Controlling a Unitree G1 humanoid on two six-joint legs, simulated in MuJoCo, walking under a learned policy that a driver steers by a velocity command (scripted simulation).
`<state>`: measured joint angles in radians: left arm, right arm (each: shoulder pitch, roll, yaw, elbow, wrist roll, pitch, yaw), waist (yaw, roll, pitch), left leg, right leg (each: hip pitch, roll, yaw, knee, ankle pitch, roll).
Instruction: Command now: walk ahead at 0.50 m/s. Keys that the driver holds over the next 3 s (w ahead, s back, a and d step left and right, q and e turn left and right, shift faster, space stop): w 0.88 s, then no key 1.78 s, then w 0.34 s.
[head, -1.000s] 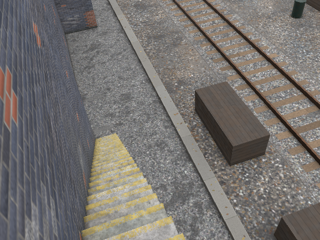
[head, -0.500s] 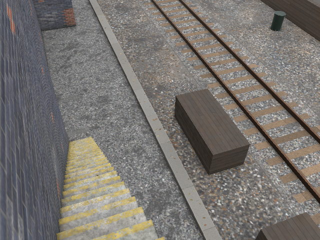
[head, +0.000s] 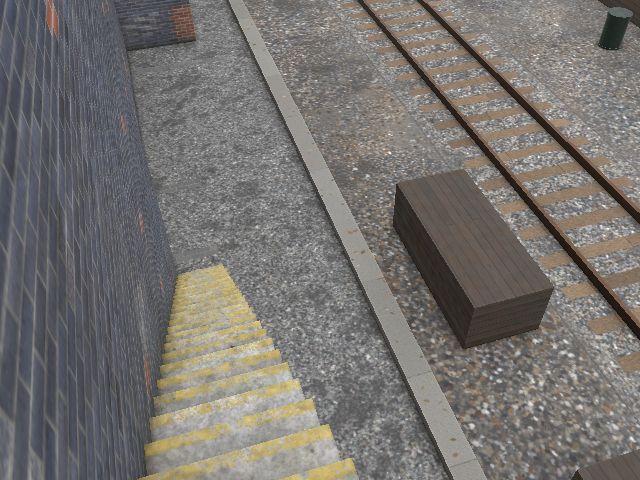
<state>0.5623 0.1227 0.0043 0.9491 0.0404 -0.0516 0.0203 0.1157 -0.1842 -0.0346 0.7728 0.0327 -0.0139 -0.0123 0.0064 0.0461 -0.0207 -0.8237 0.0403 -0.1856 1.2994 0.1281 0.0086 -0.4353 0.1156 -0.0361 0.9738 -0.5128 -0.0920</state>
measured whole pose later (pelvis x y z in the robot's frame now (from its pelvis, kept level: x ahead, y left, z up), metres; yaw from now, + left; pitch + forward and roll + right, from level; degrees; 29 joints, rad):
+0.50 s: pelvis +0.19 +0.17 -0.18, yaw -1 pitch -3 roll -2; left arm 0.32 0.16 0.03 0.68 -0.05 0.03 0.02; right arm 0.62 -0.17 -0.01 1.06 0.06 0.01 -0.02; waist -0.02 -0.03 -0.02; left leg -0.28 -0.08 -0.01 0.86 -0.53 0.09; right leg -1.00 -0.01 0.09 1.87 -0.22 0.01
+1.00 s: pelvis +0.40 +0.18 -0.36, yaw +0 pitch +0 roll -2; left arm 0.40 0.18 0.02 0.75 0.01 -0.06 -0.05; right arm 0.40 -0.20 -0.02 0.90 0.05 -0.01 -0.04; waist 0.01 -0.05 0.02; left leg -0.72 -0.13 -0.17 2.14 -0.79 -0.02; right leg -0.35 -0.01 0.00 0.56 -0.27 -0.02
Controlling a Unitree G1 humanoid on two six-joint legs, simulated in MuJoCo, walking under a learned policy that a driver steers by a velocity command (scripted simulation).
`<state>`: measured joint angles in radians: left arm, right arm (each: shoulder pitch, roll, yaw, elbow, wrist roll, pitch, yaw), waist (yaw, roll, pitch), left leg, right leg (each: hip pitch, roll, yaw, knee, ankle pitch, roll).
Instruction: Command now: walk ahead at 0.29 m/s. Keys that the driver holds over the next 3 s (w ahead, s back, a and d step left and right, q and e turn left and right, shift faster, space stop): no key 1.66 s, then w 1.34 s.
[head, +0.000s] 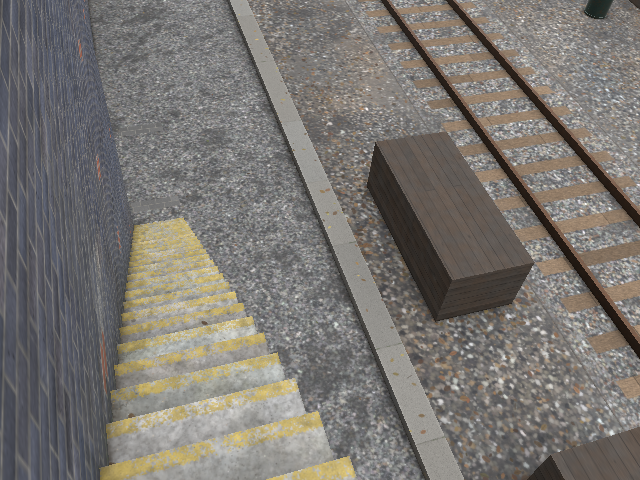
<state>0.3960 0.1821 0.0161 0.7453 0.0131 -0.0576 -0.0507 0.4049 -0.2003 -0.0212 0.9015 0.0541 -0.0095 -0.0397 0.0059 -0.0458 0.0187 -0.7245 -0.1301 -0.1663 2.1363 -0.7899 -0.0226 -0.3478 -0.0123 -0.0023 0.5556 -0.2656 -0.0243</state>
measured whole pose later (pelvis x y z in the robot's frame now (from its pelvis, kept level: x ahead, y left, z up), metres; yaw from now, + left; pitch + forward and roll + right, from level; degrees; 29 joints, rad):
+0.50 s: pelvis +0.16 +0.15 -0.20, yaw -1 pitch -3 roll -3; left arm 0.31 0.16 0.04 0.76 -0.06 0.10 0.00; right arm 0.56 -0.15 0.04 0.97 0.05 0.03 0.01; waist -0.03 -0.08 -0.04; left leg -0.28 0.02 -0.05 0.70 -0.37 0.00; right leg -0.72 -0.02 0.05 1.99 -0.84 0.12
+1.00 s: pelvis +0.22 +0.09 -0.17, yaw +2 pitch -1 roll -3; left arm 0.11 0.02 -0.07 0.63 -0.03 0.07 -0.03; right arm 0.39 -0.27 0.01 0.79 0.01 0.07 -0.03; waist -0.12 0.13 0.00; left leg -0.18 0.11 -0.06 0.56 -0.21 0.01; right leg -0.63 -0.11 0.07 1.66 -0.65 0.06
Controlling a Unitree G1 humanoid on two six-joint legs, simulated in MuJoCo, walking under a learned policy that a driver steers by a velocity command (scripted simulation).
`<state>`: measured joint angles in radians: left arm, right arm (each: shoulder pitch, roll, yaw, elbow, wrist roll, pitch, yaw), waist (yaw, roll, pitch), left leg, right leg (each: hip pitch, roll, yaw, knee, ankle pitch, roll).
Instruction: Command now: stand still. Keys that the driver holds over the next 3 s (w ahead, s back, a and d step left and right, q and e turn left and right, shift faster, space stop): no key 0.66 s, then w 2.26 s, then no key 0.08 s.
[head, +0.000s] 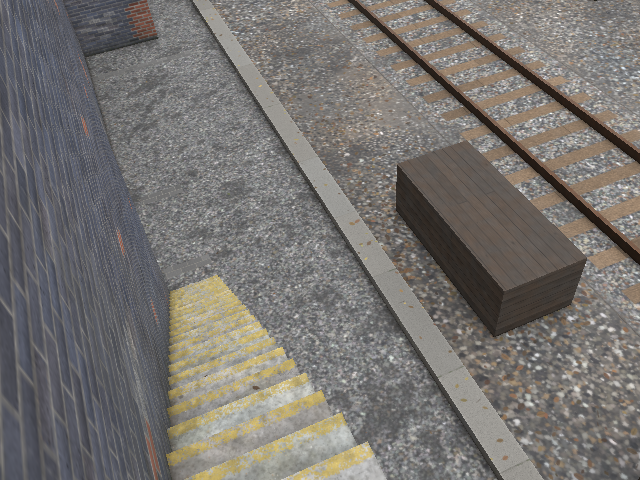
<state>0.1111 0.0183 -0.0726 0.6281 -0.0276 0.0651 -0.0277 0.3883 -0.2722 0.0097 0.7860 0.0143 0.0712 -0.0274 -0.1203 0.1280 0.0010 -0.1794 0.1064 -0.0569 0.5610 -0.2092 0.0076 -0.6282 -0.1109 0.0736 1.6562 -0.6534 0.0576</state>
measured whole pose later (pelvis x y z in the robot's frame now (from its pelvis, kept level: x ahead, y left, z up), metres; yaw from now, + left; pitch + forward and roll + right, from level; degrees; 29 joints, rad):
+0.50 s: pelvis +0.07 +0.01 +0.01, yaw +3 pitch +1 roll -1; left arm 0.05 0.04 -0.03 0.60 -0.06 0.01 -0.04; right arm 0.54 -0.14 0.02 0.94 0.04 0.03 -0.03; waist -0.13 0.02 -0.02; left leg -0.14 0.03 -0.11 0.56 -0.16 0.04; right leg -0.55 -0.15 0.10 1.62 -0.45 0.03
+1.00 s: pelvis +0.26 +0.04 -0.16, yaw +1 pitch -1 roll -7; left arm 0.63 0.25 0.10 0.97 -0.07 -0.07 0.10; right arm 0.35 -0.31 -0.09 0.93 0.03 -0.19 0.02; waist 0.06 0.03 -0.01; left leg -0.45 0.08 -0.09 0.53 0.63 0.05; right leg -0.21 0.06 0.20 1.52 -0.15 -0.03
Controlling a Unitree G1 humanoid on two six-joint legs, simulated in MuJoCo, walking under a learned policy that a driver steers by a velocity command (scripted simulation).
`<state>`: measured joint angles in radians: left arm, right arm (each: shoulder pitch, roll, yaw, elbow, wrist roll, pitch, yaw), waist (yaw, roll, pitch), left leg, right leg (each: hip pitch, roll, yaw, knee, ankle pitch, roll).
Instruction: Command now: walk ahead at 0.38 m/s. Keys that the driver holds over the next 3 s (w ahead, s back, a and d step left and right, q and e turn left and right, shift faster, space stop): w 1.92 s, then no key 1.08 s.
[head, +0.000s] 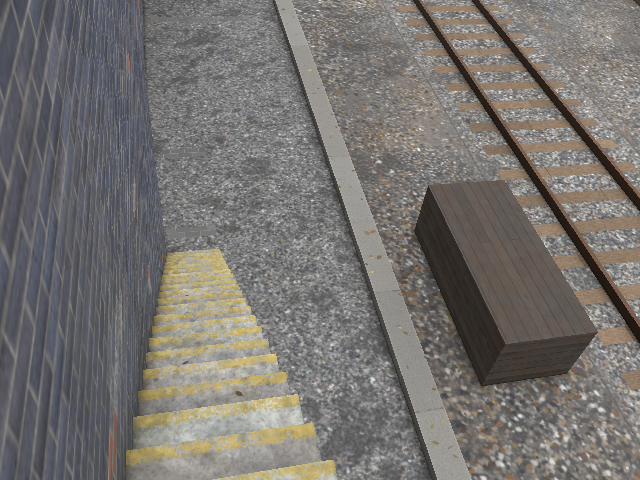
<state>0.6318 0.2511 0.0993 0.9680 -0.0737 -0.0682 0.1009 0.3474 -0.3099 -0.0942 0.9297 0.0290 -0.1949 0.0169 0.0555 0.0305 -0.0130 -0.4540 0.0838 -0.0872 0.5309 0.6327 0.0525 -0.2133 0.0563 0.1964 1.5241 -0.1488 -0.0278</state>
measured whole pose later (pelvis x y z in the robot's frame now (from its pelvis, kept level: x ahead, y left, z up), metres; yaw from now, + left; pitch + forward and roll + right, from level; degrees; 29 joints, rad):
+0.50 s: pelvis +0.16 +0.02 -0.29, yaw +2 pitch -3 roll -4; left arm 0.02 0.03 -0.05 0.67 -0.07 0.00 0.02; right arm 0.45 -0.07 0.03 0.96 0.03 -0.03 -0.06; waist -0.14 0.12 -0.08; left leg -0.41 0.01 -0.13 0.80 -0.42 0.13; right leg -0.68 0.06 -0.08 1.81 -0.85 -0.03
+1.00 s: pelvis +0.38 +0.06 -0.33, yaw +1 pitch +1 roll -6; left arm 0.59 0.18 0.06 0.87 -0.05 -0.06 0.13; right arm 0.16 -0.32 -0.07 0.75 0.04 -0.10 0.04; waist 0.06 0.06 -0.01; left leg -0.62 0.03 -0.07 0.64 0.61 0.02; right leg -0.37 0.11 0.04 1.69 -0.71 -0.07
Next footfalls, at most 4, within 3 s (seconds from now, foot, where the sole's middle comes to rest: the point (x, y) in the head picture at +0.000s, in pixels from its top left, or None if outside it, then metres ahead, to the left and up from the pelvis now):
0.18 left None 0.24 0.14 -1.04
0.26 right None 0.16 -0.09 -0.84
1.10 left None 0.58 0.20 -1.25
1.38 right None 0.76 0.08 -1.46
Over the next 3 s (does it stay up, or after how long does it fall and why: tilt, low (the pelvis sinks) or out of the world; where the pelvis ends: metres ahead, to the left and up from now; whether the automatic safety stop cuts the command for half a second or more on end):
stays up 1.13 0.34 -1.08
